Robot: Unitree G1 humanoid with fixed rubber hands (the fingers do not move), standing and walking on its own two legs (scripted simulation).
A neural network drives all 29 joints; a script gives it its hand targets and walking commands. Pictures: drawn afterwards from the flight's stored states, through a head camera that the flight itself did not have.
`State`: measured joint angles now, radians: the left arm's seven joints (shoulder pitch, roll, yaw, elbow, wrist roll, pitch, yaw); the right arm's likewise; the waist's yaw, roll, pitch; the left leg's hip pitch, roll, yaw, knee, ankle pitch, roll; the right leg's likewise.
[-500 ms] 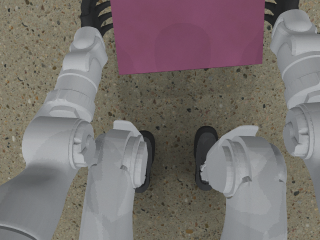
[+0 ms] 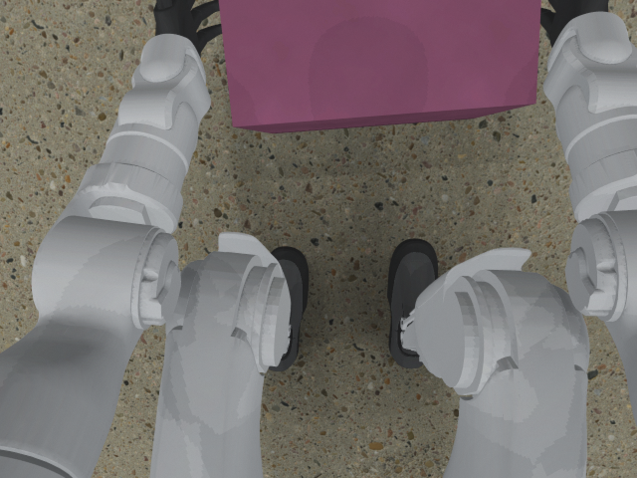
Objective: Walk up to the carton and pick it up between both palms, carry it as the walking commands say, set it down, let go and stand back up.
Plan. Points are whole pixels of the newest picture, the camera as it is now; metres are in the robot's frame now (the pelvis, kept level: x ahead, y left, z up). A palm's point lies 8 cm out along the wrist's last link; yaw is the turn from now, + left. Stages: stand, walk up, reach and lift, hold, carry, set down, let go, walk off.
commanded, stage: set down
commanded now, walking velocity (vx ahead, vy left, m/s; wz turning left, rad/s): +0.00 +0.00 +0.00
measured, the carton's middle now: (370, 51) +0.52 -0.03 -0.26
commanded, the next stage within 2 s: let go in 1.96 s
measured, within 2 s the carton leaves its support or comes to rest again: neither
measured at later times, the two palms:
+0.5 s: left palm (151, 41) +0.51 +0.20 -0.18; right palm (613, 15) +0.53 -0.24 -0.18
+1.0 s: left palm out of the picture +0.52 +0.21 -0.05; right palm out of the picture +0.54 -0.26 -0.05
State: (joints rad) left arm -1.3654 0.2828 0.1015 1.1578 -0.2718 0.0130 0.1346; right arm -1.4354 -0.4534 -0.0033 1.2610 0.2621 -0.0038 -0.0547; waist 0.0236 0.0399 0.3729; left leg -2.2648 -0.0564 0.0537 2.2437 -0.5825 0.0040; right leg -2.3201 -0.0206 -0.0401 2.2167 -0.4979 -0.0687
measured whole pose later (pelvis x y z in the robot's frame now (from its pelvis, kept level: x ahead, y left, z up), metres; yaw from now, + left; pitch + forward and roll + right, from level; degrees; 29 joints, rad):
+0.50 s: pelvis +0.00 +0.00 +0.00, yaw +0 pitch +35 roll +2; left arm -1.30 0.35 0.10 1.07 -0.30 0.04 0.11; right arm -1.37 -0.54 -0.04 1.17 0.26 0.02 -0.01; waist 0.03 0.04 0.37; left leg -2.29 -0.04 0.06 2.26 -0.59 0.02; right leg -2.34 -0.03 -0.04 2.24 -0.51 -0.07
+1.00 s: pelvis +0.01 +0.00 +0.06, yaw +0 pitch +40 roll +2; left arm -1.12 0.29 0.22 0.81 -0.20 0.17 0.11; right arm -1.22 -0.55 -0.15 1.00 0.17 0.13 0.07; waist 0.04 0.02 0.13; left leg -2.16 -0.04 0.05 2.05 -0.59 0.02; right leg -2.21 -0.01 -0.03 2.03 -0.53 -0.05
